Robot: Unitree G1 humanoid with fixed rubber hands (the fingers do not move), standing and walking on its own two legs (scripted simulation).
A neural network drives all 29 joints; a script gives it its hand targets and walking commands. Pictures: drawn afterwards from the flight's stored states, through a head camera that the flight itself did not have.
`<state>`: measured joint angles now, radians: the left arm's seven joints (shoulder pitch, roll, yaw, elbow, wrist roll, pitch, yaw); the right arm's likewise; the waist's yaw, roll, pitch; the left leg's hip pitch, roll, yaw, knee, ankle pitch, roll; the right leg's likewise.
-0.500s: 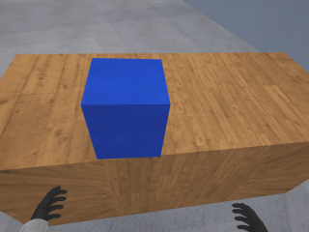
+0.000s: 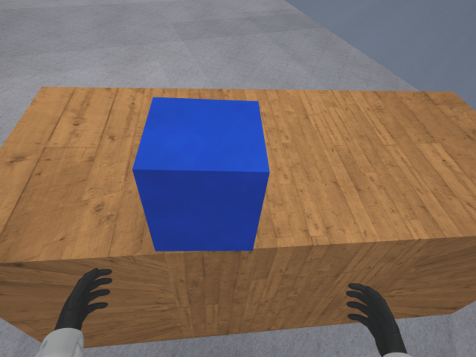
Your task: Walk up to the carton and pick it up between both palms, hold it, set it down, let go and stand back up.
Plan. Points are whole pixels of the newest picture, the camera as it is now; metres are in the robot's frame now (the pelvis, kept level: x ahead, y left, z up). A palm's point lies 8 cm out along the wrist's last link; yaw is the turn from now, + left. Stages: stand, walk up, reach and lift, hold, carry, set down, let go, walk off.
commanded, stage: reach and lift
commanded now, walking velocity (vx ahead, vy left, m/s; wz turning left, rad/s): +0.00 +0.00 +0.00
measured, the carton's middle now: (205, 178) +0.47 +0.09 +0.02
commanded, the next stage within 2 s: none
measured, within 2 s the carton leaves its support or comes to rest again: neither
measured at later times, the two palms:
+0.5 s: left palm (93, 279) +0.25 +0.24 +0.00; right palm (372, 298) +0.25 -0.21 +0.01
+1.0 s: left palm (102, 225) +0.31 +0.23 +0.07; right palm (358, 236) +0.32 -0.18 +0.08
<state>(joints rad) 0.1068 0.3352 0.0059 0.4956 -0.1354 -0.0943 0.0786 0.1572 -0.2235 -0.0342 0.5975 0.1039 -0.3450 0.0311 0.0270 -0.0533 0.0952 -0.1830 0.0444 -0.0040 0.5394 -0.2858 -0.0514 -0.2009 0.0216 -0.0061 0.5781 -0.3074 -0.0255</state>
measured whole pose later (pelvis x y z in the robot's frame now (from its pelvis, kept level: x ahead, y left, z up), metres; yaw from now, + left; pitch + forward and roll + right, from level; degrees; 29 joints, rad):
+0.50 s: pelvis +0.00 +0.00 +0.00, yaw +0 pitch -4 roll +1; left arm -0.03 0.32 -0.07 0.50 -0.23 -0.19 0.10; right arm 0.03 -0.20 0.00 0.52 0.23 -0.29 0.04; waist 0.02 -0.05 0.07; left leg -0.18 0.04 0.00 0.53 -0.29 -0.05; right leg -0.20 0.02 -0.01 0.57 -0.30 -0.03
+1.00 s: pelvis -0.01 +0.00 +0.00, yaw +0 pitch -4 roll +1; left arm -0.31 0.32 -0.03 0.38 -0.23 0.22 0.10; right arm -0.28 -0.20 0.00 0.45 0.27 0.03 -0.04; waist 0.03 -0.05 0.07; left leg -0.18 0.04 0.00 0.50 -0.25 -0.05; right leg -0.20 0.02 -0.01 0.53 -0.26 -0.03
